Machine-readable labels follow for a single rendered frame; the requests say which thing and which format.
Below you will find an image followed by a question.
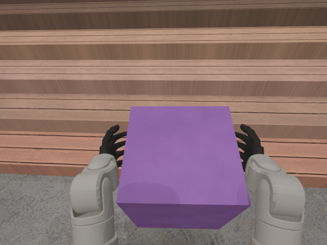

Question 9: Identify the robot right hand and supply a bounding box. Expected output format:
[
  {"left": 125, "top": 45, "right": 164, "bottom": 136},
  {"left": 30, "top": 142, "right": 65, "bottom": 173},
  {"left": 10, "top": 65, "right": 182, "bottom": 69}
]
[{"left": 235, "top": 124, "right": 264, "bottom": 172}]

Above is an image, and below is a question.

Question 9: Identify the right robot forearm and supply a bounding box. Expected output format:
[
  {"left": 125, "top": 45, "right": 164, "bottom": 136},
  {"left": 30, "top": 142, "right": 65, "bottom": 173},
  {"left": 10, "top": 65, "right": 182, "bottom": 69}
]
[{"left": 245, "top": 154, "right": 306, "bottom": 245}]

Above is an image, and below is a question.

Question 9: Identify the left robot forearm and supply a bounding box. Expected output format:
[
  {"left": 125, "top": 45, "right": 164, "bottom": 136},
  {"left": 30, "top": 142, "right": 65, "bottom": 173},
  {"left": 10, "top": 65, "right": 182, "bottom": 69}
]
[{"left": 69, "top": 154, "right": 119, "bottom": 245}]

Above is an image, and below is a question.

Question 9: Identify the carton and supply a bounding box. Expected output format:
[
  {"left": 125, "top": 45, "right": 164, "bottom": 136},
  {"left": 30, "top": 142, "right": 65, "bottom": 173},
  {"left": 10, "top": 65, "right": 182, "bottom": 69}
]
[{"left": 116, "top": 106, "right": 251, "bottom": 229}]

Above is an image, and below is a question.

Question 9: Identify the robot left hand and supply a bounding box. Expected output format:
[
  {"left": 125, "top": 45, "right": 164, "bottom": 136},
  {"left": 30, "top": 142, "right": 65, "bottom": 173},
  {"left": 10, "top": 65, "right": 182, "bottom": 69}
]
[{"left": 99, "top": 125, "right": 127, "bottom": 167}]

